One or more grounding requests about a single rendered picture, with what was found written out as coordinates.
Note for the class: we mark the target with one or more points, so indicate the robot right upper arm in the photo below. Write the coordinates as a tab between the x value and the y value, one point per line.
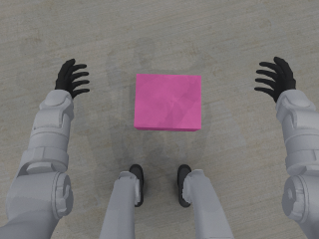
300	202

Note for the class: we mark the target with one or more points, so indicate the carton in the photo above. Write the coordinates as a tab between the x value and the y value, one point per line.
168	102

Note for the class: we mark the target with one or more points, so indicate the robot left shin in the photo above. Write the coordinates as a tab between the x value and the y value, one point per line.
125	174

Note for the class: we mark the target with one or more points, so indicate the right robot forearm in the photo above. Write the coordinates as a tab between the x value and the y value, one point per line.
300	127

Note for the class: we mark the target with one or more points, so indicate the robot left upper arm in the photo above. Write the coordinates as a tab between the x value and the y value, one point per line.
36	203

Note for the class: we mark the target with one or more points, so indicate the robot right hand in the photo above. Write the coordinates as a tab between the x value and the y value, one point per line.
283	78

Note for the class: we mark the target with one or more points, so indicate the left robot forearm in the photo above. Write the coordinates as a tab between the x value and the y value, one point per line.
49	138

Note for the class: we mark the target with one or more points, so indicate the left robot thigh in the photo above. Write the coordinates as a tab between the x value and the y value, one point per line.
119	221

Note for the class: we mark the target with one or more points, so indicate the robot left hand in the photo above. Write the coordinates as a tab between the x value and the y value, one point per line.
66	78

